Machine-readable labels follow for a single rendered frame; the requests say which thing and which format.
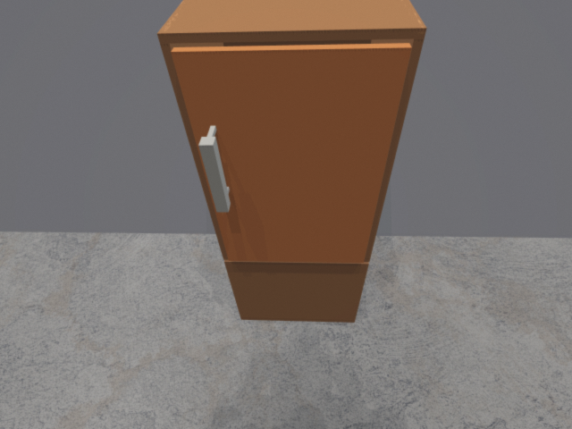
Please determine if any handle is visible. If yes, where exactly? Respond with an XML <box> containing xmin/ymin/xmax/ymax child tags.
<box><xmin>198</xmin><ymin>126</ymin><xmax>231</xmax><ymax>213</ymax></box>

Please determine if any cupboard door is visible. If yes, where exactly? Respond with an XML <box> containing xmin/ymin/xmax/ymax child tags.
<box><xmin>171</xmin><ymin>43</ymin><xmax>412</xmax><ymax>263</ymax></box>

